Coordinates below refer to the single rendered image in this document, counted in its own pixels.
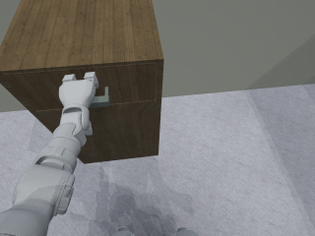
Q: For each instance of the left robot hand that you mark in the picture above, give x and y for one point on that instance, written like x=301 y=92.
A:
x=82 y=92

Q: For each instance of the robot shin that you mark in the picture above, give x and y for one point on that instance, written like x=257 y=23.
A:
x=123 y=228
x=181 y=228

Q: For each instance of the right robot shin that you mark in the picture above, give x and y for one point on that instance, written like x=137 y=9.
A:
x=181 y=228

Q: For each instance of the drawer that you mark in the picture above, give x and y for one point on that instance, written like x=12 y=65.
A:
x=126 y=83

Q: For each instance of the cabinet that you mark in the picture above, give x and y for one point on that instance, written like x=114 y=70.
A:
x=47 y=35

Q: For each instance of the left robot forearm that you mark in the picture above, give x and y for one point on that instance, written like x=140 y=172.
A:
x=65 y=145

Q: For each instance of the left robot shin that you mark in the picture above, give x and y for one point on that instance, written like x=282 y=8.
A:
x=123 y=228

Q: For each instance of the left robot upper arm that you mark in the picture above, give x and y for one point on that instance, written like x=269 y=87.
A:
x=44 y=193

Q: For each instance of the handle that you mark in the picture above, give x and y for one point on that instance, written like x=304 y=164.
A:
x=102 y=100

